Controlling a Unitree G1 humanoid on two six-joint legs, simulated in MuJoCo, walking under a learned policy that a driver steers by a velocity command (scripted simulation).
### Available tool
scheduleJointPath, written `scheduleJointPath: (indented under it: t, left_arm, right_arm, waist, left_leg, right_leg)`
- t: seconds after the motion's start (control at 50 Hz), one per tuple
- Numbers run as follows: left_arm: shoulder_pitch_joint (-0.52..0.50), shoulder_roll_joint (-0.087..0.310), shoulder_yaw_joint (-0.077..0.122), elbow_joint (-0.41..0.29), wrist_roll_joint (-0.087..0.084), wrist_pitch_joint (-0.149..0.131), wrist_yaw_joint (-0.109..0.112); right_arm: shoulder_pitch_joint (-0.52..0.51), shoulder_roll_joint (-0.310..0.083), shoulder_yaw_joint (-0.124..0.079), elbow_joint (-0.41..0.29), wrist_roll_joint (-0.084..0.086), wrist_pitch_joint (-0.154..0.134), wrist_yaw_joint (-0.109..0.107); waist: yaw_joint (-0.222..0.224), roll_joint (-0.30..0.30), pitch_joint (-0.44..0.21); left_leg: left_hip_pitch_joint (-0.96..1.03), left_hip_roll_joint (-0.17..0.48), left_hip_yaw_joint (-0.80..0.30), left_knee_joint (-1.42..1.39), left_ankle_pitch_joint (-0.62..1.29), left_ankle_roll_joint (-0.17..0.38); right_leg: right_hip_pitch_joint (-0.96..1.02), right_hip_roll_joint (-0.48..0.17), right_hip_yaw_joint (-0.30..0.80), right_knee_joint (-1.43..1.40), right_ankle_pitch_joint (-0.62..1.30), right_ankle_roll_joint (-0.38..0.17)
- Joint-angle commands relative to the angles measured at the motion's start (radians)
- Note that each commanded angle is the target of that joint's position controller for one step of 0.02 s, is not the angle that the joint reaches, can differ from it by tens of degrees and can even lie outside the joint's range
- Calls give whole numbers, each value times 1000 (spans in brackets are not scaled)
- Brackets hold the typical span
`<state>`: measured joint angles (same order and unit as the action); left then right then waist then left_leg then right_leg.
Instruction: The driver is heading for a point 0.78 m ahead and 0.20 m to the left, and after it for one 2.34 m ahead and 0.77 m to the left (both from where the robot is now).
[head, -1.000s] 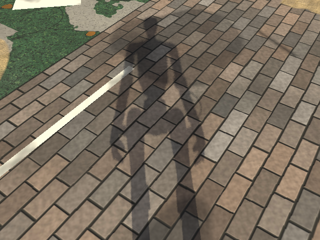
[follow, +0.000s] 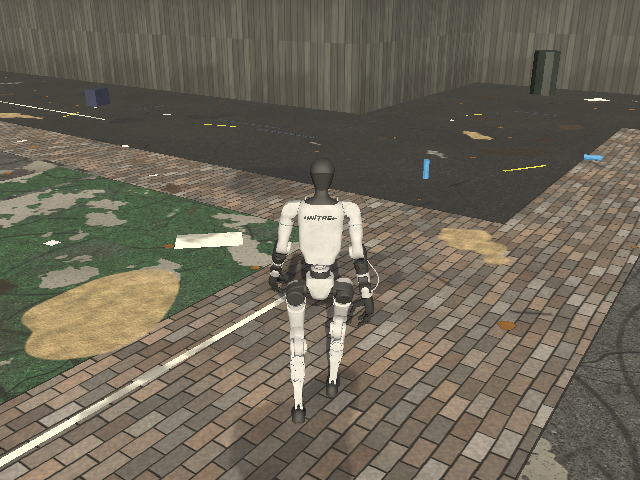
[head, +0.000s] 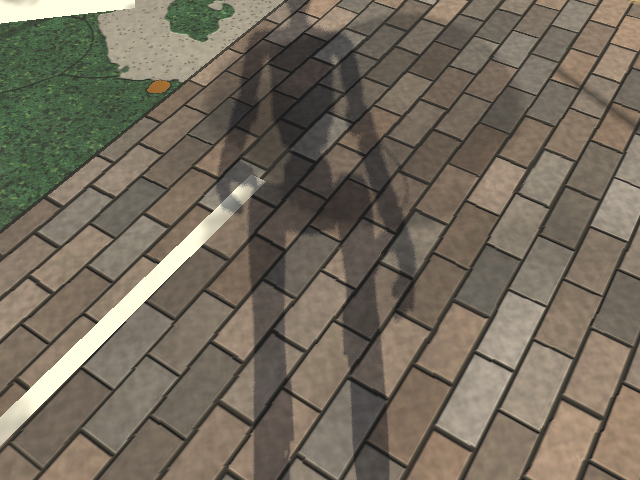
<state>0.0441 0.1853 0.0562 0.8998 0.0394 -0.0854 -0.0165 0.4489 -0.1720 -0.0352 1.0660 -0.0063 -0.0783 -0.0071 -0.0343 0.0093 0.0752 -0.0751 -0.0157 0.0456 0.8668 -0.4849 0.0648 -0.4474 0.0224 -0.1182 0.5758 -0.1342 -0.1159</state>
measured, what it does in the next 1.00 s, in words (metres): walks ahead, turning left: left foot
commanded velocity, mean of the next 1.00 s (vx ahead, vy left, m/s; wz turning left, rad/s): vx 0.50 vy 0.00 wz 0.40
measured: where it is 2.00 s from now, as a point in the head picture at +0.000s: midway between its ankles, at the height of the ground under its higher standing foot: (247, 362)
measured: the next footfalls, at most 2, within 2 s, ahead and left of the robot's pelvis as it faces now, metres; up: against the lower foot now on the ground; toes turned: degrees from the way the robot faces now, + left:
left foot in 0.52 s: +0.41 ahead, +0.12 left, +0.00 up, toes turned +19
right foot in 1.08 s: +0.78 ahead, +0.11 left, +0.00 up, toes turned +26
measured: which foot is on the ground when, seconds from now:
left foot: up 0.00-0.50, down 0.52-1.00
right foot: down 0.00-0.54, up 0.56-1.00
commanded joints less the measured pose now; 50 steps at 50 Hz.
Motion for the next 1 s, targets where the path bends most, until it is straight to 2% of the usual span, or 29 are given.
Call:
scheduleJointPath:
  t: [0.02, 0.04, 0.08, 0.1, 0.16, 0.2, 0.26, 0.32, 0.4, 0.46, 0.48, 0.5, 0.52, 0.54, 0.56, 0.58, 0.6, 0.62, 0.64, 0.66, 0.7, 0.74, 0.8, 0.86, 0.94, 0.98, 1.0]
  left_arm:
    - [247, 164, 45, 40, -26, 12, 4]
    - [203, 115, 31, 38, -21, 3, 2]
    - [203, 63, 14, 58, -23, -12, 12]
    - [234, 60, 11, 72, -23, -22, 16]
    - [289, 99, 17, 89, -24, -41, 21]
    - [321, 102, 15, 92, -22, -41, 22]
    - [356, 95, 9, 96, -23, -42, 26]
    - [392, 99, 5, 104, -25, -41, 35]
    - [457, 115, 7, 129, -20, -30, 50]
    - [428, 152, 15, 124, -16, -17, 62]
    - [412, 168, 20, 118, -12, -9, 63]
    - [399, 183, 25, 108, -12, 0, 60]
    - [375, 191, 28, 91, -18, 5, 53]
    - [369, 139, 16, 42, -34, 2, 42]
    - [342, 108, 16, -30, -38, -9, 24]
    - [229, 145, 20, -56, -27, -21, 17]
    - [207, 136, 14, -69, -36, -34, 13]
    - [227, 133, 15, -55, -33, -35, 16]
    - [234, 130, 16, -57, -12, -19, 18]
    - [260, 118, 13, -52, 4, 3, 13]
    - [246, 110, 12, -70, 12, 34, 5]
    - [176, 110, 10, -103, 10, 47, 0]
    - [48, 123, 8, -153, 4, 52, -3]
    - [-36, 115, -2, -184, 1, 48, -11]
    - [-147, 110, -18, -227, -7, 35, -20]
    - [-150, 125, -18, -241, -11, 26, -19]
    - [-105, 137, -14, -233, -12, 22, -17]
  right_arm:
    - [-27, -117, -28, -96, 1, -13, 7]
    - [-53, -96, -25, -96, 1, -14, 8]
    - [-17, -62, -23, -77, -23, 13, 16]
    - [-10, -53, -25, -74, -26, 26, 22]
    - [-88, -57, -29, -104, -27, 52, 33]
    - [-171, -65, -31, -132, -22, 58, 37]
    - [-272, -63, -28, -169, -17, 54, 43]
    - [-370, -46, -16, -206, -18, 50, 50]
    - [-459, -47, -10, -253, -23, 45, 55]
    - [-389, -73, -24, -247, -26, 47, 50]
    - [-320, -90, -33, -229, -28, 46, 47]
    - [-225, -115, -47, -202, -30, 43, 44]
    - [-88, -153, -67, -162, -40, 35, 37]
    - [5, -257, -100, -154, -51, 35, 23]
    - [-54, -320, -112, -176, -30, 46, 28]
    - [-69, -300, -106, -170, -9, 55, 23]
    - [-117, -248, -92, -170, -5, 53, 17]
    - [-160, -200, -79, -175, -6, 48, 14]
    - [-186, -175, -70, -178, 1, 40, 8]
    - [-198, -165, -63, -184, 6, 30, 4]
    - [-161, -189, -65, -179, 13, 10, 5]
    - [-119, -216, -70, -177, 12, 6, 7]
    - [-46, -215, -67, -175, 9, 11, 8]
    - [13, -201, -59, -167, 7, 10, 5]
    - [66, -198, -49, -154, -5, 7, -6]
    - [58, -215, -49, -153, -12, 3, -12]
    - [30, -226, -50, -157, -13, 0, -15]
  waist:
    - [90, -59, -148]
    - [63, -16, -88]
    - [11, -41, -55]
    - [5, -48, -51]
    - [0, -54, -14]
    - [14, -51, 10]
    - [33, -52, 27]
    - [58, -63, 37]
    - [81, -67, 48]
    - [31, -111, -11]
    - [-2, -124, -52]
    - [-41, -124, -109]
    - [-111, -83, -177]
    - [-136, 54, -276]
    - [-63, 192, -320]
    - [-75, 40, -226]
    - [-42, 0, -127]
    - [7, -64, -63]
    - [39, -61, -47]
    - [60, -40, -60]
    - [68, -17, -68]
    - [51, 6, -55]
    - [4, 37, -35]
    - [-34, 54, -36]
    - [-73, 62, -15]
    - [-57, 71, -8]
    - [-25, 74, -14]
  left_leg:
    - [-565, 44, -96, 455, 120, 41]
    - [-524, 77, -98, 400, 178, 40]
    - [-425, 107, -101, 318, 207, 25]
    - [-405, 106, -98, 303, 213, 19]
    - [-490, 118, -90, 255, 290, 6]
    - [-571, 124, -87, 201, 365, -2]
    - [-618, 115, -60, 68, 461, -11]
    - [-595, 98, 8, -85, 518, -8]
    - [-583, 65, 83, -215, 456, 31]
    - [-453, -14, 137, -243, 320, 92]
    - [-379, -47, 146, -249, 267, 118]
    - [-269, -75, 141, -285, 240, 144]
    - [-65, -71, 88, -382, 269, 179]
    - [205, 170, -243, -414, 173, 269]
    - [362, 374, -782, -564, 253, 401]
    - [298, 346, -666, -595, 275, 369]
    - [179, 323, -547, -613, 337, 327]
    - [65, 270, -454, -631, 446, 274]
    - [-8, 219, -383, -639, 531, 244]
    - [-45, 182, -330, -646, 579, 230]
    - [-70, 148, -292, -647, 685, 227]
    - [-78, 125, -278, -657, 704, 209]
    - [-23, 113, -290, -663, 714, 170]
    - [58, 110, -277, -652, 772, 136]
    - [156, 137, -280, -637, 831, 132]
    - [187, 168, -289, -617, 892, 128]
    - [180, 174, -279, -590, 967, 114]
  right_leg:
    - [534, -375, 594, -340, -234, -168]
    - [420, -337, 483, -377, -123, -136]
    - [290, -275, 321, -415, -14, -78]
    - [270, -266, 284, -426, 28, -71]
    - [276, -255, 186, -467, 71, -55]
    - [305, -246, 135, -483, 96, -40]
    - [351, -229, 57, -480, 185, -16]
    - [401, -227, -13, -461, 299, -3]
    - [538, -262, -71, -393, 486, -2]
    - [602, -282, -120, -223, 898, 6]
    - [608, -286, -131, -109, 988, 3]
    - [585, -289, -132, 50, 974, 1]
    - [467, -271, -146, 283, 807, 22]
    - [164, -197, -151, 633, 321, 60]
    - [-191, 29, 6, 915, -401, 100]
    - [-299, -48, 150, 903, -306, 87]
    - [-300, -89, 148, 824, -216, 84]
    - [-244, -121, 146, 722, -177, 88]
    - [-188, -138, 148, 659, -169, 104]
    - [-138, -146, 148, 618, -161, 119]
    - [-130, -143, 128, 562, -150, 147]
    - [-170, -142, 110, 488, -84, 166]
    - [-251, -133, 101, 357, 23, 175]
    - [-267, -115, 91, 230, 115, 159]
    - [-251, -78, 66, 74, 147, 120]
    - [-195, -60, 70, 9, 117, 87]
    - [-121, -45, 70, -25, 83, 66]
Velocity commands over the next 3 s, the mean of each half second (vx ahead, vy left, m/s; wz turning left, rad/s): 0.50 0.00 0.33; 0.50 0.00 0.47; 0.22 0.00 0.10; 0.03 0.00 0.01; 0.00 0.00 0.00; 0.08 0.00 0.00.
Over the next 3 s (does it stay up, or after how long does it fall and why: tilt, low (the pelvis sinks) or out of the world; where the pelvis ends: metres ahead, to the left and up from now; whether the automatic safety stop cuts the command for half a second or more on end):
stays up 0.73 0.21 0.02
